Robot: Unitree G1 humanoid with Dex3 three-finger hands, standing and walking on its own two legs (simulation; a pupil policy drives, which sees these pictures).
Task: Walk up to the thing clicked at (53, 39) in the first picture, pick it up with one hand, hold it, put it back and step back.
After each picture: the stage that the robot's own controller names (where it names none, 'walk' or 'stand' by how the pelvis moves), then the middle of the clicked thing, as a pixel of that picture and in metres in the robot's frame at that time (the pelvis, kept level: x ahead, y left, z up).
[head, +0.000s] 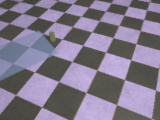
stand; (52, 36) +1.56 +0.36 -0.72
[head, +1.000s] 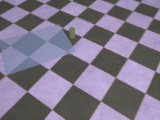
walk; (72, 32) +1.45 +0.19 -0.70
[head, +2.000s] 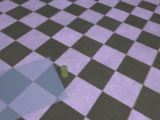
walk; (64, 71) +0.96 +0.14 -0.70
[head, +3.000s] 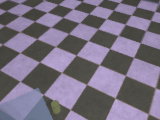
walk; (55, 107) +0.63 +0.21 -0.71
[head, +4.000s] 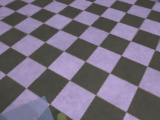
stand; (62, 119) +0.51 +0.17 -0.71
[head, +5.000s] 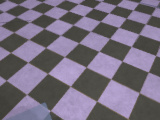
stand; out of the picture +0.48 +0.16 -0.72
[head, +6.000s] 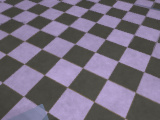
stand; out of the picture +0.48 +0.17 -0.72
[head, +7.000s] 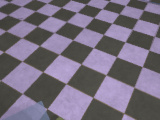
stand; out of the picture +0.48 +0.18 -0.72
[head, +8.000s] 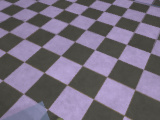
stand; out of the picture +0.49 +0.18 -0.73
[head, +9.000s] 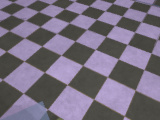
stand; out of the picture +0.48 +0.17 -0.73
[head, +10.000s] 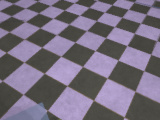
go down; out of the picture +0.48 +0.17 -0.73
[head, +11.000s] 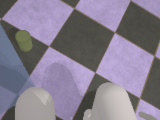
go down; (24, 41) +0.57 +0.22 -0.35
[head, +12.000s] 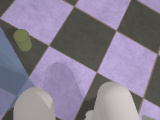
approach; (23, 40) +0.57 +0.22 -0.33
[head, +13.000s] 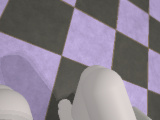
close in; out of the picture +0.55 +0.29 -0.23
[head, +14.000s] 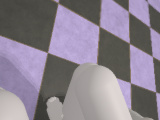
close; out of the picture +0.55 +0.31 -0.23
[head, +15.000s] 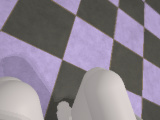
lift; out of the picture +0.55 +0.30 -0.24
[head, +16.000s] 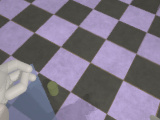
close; (53, 88) +0.55 +0.18 -0.55
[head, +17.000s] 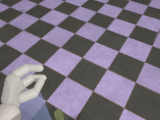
close; (59, 116) +0.52 +0.17 -0.68
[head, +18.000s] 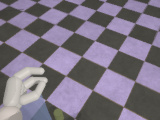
hold; (58, 115) +0.52 +0.17 -0.68
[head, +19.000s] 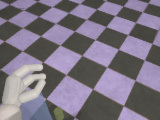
stand; (58, 114) +0.52 +0.17 -0.68
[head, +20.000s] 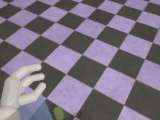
stand; (59, 113) +0.52 +0.17 -0.67
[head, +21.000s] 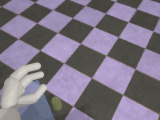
stand; (56, 103) +0.53 +0.18 -0.64
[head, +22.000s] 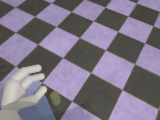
stand; (55, 98) +0.54 +0.17 -0.62
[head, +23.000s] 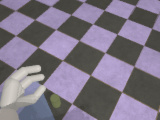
crouch; (55, 101) +0.53 +0.17 -0.63
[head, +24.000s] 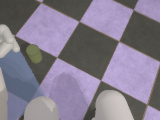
crouch; (34, 54) +0.58 +0.20 -0.39
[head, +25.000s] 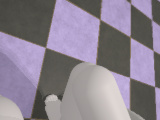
lower; out of the picture +0.55 +0.30 -0.24
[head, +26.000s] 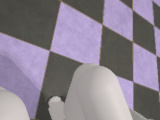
lower; out of the picture +0.55 +0.31 -0.23
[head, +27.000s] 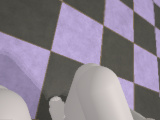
lower; out of the picture +0.55 +0.31 -0.23
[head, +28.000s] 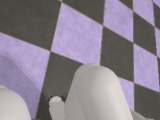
lower; out of the picture +0.55 +0.31 -0.23
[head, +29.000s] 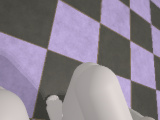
lower; out of the picture +0.55 +0.31 -0.23
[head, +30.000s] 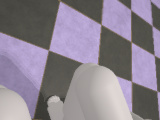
open; out of the picture +0.55 +0.31 -0.23
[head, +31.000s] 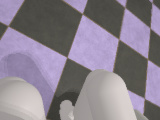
stand; out of the picture +0.56 +0.29 -0.25
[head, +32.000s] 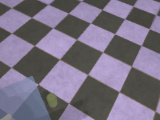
stand; (52, 100) +0.53 +0.17 -0.61
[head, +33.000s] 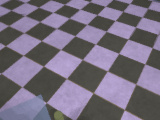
stand; (59, 118) +0.53 +0.17 -0.67
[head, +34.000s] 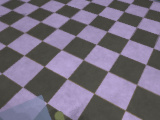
stand; (59, 118) +0.52 +0.17 -0.67
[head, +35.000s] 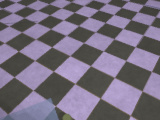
stand; out of the picture +0.55 +0.15 -0.72
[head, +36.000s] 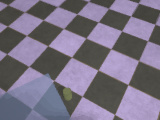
walk; (67, 94) +0.59 +0.13 -0.70
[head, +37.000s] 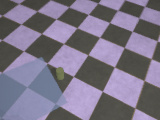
walk; (60, 73) +0.80 +0.15 -0.70
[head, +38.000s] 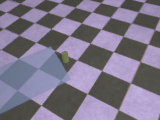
stand; (65, 57) +1.12 +0.25 -0.70
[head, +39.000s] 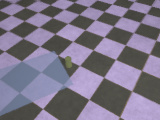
stand; (68, 62) +1.14 +0.17 -0.71
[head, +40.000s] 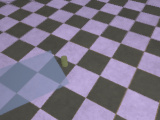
stand; (64, 61) +1.15 +0.19 -0.73
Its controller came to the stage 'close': yes
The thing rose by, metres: 0.00
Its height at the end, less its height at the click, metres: +0.00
